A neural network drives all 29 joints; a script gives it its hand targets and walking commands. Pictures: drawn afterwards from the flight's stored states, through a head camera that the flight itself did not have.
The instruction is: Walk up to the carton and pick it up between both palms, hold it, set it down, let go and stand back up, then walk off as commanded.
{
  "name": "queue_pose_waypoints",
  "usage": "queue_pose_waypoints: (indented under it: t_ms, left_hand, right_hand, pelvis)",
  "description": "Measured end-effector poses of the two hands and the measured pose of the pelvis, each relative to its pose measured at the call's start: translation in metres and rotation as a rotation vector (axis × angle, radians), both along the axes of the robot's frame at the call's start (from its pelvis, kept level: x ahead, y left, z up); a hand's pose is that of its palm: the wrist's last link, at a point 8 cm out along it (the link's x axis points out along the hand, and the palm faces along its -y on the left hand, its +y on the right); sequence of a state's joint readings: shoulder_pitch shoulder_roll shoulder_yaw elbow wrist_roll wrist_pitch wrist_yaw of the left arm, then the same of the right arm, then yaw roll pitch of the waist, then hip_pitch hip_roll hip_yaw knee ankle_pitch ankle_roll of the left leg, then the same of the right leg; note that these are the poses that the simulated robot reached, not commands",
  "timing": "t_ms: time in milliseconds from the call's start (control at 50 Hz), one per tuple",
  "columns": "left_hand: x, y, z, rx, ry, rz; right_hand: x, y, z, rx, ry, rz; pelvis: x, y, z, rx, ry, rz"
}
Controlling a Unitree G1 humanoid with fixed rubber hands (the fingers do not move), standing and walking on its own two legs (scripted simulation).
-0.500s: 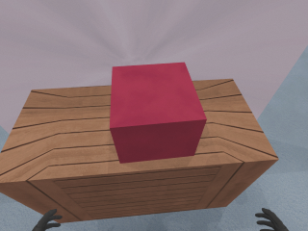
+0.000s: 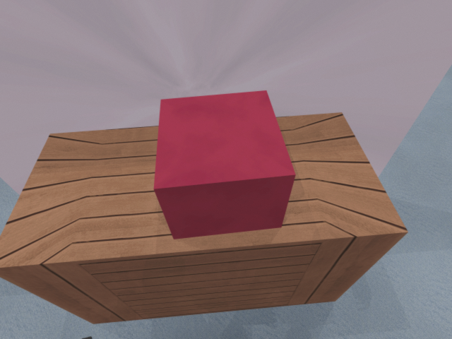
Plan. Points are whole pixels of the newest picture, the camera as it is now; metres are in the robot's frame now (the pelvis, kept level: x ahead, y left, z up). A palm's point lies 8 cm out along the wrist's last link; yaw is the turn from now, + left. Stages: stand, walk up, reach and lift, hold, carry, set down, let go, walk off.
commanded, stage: walk up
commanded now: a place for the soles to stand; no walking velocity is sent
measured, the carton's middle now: (220, 163) +0.51 +0.04 -0.04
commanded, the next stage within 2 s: reach and lift in 0.92 s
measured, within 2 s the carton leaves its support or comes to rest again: neither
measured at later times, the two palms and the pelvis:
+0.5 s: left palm out of the picture +0.09 +0.29 -0.11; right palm out of the picture +0.08 -0.31 -0.12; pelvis +0.01 -0.01 +0.00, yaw +0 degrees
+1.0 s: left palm out of the picture +0.10 +0.29 -0.12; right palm out of the picture +0.11 -0.31 -0.12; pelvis +0.01 -0.01 -0.01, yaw +2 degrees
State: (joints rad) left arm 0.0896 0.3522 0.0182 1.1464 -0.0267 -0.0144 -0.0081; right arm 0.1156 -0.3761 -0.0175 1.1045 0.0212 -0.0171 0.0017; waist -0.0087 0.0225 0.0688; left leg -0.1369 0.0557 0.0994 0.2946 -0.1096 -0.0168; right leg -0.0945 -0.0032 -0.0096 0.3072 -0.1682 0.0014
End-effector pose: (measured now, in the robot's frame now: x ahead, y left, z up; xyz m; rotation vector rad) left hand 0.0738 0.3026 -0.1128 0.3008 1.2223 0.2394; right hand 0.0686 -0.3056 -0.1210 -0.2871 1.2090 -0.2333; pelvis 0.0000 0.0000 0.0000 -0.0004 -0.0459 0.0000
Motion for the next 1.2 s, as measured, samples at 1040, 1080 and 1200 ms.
queue_pose_waypoints:
  t_ms: [1040,1080,1200]
  left_hand:
    - [0.057,-0.011,-0.007,0.009,0.058,0.023]
    - [0.088,-0.017,-0.004,0.006,0.028,-0.014]
    - [0.142,-0.049,0.018,-0.046,-0.139,-0.073]
  right_hand:
    - [0.065,0.000,-0.005,0.025,-0.082,0.058]
    - [0.088,0.002,-0.001,0.033,-0.148,0.062]
    - [0.122,0.012,0.021,0.059,-0.294,0.083]
  pelvis:
    - [0.007,-0.011,-0.016,-0.001,0.030,0.033]
    - [0.003,-0.011,-0.022,0.001,0.026,0.031]
    - [0.010,-0.007,-0.024,-0.002,-0.003,0.026]
